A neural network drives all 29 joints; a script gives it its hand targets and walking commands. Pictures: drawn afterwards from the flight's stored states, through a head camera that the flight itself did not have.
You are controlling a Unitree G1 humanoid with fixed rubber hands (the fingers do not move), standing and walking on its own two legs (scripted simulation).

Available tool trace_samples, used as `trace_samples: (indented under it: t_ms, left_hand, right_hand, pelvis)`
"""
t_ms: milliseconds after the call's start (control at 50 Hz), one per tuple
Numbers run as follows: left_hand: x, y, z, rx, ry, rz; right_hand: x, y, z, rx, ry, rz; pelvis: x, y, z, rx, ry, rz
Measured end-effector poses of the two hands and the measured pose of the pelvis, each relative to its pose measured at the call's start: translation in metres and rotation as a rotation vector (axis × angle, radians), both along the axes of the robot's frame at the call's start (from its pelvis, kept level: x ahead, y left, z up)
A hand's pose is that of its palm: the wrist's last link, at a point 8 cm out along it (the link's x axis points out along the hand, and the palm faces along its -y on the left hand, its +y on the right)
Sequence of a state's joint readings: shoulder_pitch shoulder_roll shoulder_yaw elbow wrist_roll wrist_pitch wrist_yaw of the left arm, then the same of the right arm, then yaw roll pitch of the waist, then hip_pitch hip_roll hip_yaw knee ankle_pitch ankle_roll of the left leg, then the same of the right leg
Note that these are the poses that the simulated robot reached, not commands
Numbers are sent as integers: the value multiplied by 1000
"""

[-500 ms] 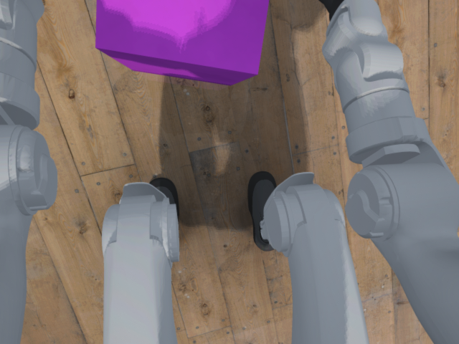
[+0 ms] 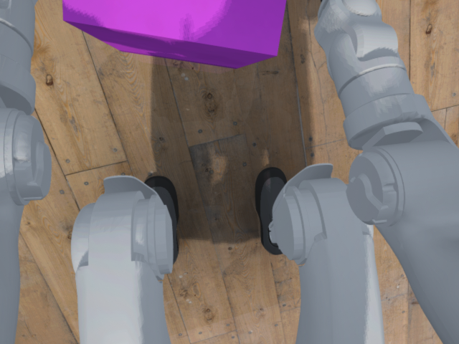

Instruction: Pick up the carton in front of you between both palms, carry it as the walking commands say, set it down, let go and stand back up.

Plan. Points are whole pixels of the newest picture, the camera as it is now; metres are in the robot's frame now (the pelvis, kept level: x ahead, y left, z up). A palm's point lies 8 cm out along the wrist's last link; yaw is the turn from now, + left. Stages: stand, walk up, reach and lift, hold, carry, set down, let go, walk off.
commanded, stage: reach and lift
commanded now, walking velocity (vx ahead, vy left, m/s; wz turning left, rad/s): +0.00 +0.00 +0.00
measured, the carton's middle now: out of the picture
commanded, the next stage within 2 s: none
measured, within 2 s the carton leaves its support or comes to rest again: leaves its support in 0.62 s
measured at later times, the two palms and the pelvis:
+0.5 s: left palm out of the picture +0.57 +0.21 -0.17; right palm out of the picture +0.56 -0.10 -0.16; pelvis +0.00 +0.00 +0.00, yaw -1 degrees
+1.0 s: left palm out of the picture +0.51 +0.22 +0.01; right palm out of the picture +0.51 -0.08 +0.00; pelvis -0.01 -0.02 +0.08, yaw +4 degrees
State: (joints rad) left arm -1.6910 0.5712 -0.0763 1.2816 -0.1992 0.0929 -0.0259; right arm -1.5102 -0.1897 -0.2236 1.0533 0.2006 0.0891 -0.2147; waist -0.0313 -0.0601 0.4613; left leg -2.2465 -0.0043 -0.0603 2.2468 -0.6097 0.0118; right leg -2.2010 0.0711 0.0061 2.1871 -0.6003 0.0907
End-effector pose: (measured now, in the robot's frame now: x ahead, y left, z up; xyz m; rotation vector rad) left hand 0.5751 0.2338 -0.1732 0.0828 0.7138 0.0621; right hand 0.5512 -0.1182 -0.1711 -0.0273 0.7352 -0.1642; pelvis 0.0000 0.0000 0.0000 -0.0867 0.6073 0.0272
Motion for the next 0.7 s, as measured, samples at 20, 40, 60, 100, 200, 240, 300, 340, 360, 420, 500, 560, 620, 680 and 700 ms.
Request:
trace_samples:
  t_ms: [20, 40, 60, 100, 200, 240, 300, 340, 360, 420, 500, 560, 620, 680, 700]
  left_hand:
    - [-1, 0, 1, -1, 2, -1]
    - [-2, 0, 2, -1, 4, -2]
    - [-3, -1, 3, -2, 6, -3]
    - [-5, -2, 5, -3, 9, -6]
    - [-6, -12, 6, -15, 13, -35]
    - [-5, -20, 5, -20, 12, -43]
    - [-3, -23, 6, -16, 16, -41]
    - [-1, -23, 7, -5, 25, -48]
    - [-1, -23, 8, -1, 30, -53]
    - [-1, -23, 9, -6, 41, -65]
    - [-3, -27, 7, -34, 39, -79]
    - [-6, -27, 6, -38, 33, -75]
    - [-11, -27, 8, -30, 28, -62]
    - [-15, -27, 20, -15, 14, -22]
    - [-17, -27, 28, -19, 6, -11]
  right_hand:
    - [-1, 1, 1, 2, 3, 1]
    - [-2, 2, 2, 3, 6, 2]
    - [-3, 3, 2, 4, 8, 2]
    - [-5, 4, 4, 6, 11, 1]
    - [-6, 8, 6, 18, 7, 11]
    - [-5, 16, 6, 34, 6, 27]
    - [-4, 25, 6, 30, 12, 17]
    - [-3, 25, 7, 27, 17, 9]
    - [-2, 25, 7, 29, 20, 6]
    - [1, 23, 8, 42, 30, 4]
    - [4, 20, 7, 47, 30, -2]
    - [6, 21, 10, 48, 23, -14]
    - [7, 23, 16, 42, 17, -26]
    - [4, 27, 32, 35, -1, -29]
    - [2, 27, 39, 34, -11, -34]
  pelvis:
    - [0, 0, 0, 0, 1, 1]
    - [-1, -1, 1, 0, 2, 2]
    - [-2, -1, 2, -1, 2, 2]
    - [-4, -2, 3, -1, 1, 3]
    - [-9, -2, 6, -3, -9, 4]
    - [-10, -2, 7, -4, -16, 3]
    - [-11, -1, 7, -5, -30, 3]
    - [-11, -1, 6, -7, -34, 1]
    - [-11, 0, 5, -8, -33, 0]
    - [-8, 1, 2, -7, -21, -5]
    - [-4, 3, -2, -1, 0, -11]
    - [-2, 5, -3, 3, 14, -15]
    - [0, 5, -3, 5, 29, -13]
    - [2, 3, 0, 5, 45, -1]
    - [2, 2, 3, 5, 50, 6]
